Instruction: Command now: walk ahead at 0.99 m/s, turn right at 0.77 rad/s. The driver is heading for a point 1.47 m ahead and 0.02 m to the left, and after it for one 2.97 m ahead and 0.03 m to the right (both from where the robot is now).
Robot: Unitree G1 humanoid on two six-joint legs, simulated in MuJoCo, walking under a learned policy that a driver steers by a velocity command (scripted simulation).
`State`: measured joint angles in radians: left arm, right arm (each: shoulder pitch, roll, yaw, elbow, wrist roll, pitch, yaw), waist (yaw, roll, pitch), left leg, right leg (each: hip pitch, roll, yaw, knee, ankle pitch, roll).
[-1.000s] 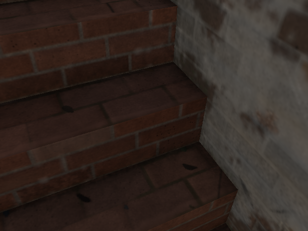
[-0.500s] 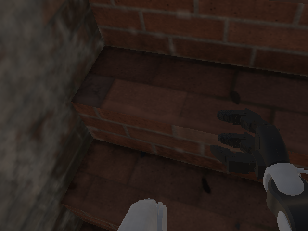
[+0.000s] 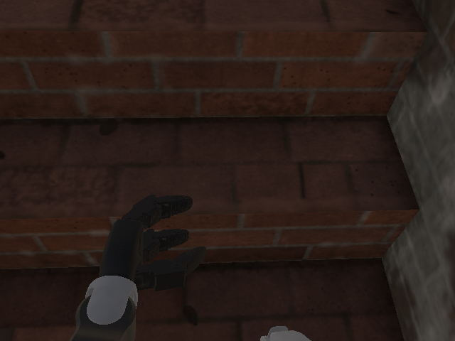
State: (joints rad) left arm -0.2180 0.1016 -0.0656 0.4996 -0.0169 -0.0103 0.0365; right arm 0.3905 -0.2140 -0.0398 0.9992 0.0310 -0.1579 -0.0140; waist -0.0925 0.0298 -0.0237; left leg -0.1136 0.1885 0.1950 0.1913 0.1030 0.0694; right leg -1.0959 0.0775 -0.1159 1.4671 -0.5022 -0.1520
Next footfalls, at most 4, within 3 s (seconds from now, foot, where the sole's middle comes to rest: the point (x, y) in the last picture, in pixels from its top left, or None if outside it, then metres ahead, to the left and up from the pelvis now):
0.02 right None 0.15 -0.08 -0.62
0.54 left None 0.32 -0.02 -0.41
0.94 right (359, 223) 0.46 -0.25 -0.20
2.16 right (318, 313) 0.37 -0.20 -0.41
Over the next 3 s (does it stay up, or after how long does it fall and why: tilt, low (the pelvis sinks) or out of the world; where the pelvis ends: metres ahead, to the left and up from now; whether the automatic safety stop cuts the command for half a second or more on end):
stays up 0.65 0.08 0.61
